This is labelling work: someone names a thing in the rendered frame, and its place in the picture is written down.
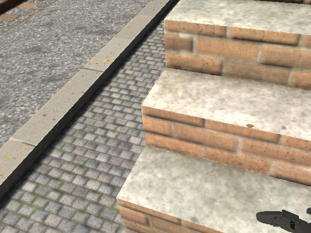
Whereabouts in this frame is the robot right hand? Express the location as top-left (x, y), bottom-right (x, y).
top-left (256, 210), bottom-right (311, 233)

